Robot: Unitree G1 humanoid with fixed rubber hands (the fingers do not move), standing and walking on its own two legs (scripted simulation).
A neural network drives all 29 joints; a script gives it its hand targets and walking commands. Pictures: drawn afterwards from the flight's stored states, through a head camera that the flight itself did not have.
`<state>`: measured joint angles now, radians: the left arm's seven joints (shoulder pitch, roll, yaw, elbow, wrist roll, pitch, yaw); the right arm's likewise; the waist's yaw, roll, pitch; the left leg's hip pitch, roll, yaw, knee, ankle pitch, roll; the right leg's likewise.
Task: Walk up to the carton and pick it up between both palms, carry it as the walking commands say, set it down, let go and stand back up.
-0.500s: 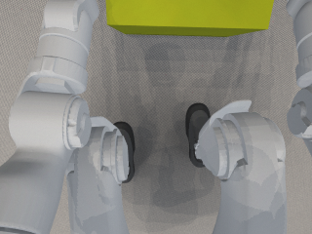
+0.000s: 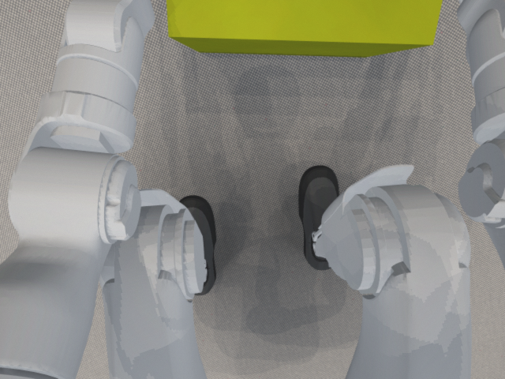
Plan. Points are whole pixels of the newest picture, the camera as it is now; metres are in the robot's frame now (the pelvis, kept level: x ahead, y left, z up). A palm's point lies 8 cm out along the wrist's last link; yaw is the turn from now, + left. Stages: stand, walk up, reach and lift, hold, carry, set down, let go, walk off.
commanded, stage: set down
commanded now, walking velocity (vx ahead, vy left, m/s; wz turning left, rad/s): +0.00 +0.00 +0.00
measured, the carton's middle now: out of the picture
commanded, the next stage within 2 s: let go in 1.84 s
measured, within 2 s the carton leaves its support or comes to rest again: neither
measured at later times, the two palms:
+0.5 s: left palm out of the picture +0.57 +0.11 -0.19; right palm out of the picture +0.51 -0.31 -0.18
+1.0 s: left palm out of the picture +0.59 +0.10 -0.07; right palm out of the picture +0.52 -0.33 -0.07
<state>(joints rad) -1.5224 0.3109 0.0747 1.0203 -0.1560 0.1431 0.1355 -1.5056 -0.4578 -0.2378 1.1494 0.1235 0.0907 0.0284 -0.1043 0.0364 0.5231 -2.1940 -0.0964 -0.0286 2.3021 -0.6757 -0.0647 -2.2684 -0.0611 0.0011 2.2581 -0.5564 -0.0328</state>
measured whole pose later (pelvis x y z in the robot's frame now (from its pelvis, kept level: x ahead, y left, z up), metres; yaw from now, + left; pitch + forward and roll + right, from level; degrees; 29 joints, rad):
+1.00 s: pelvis -0.01 +0.00 +0.07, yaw -1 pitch +31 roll +4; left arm -1.47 0.40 0.17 0.75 -0.19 0.32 0.15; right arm -1.43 -0.58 -0.22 0.79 0.19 0.30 0.01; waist -0.09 0.03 0.52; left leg -1.98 -0.04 0.01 2.09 -0.67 -0.04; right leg -2.08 -0.01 0.03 2.06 -0.53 -0.02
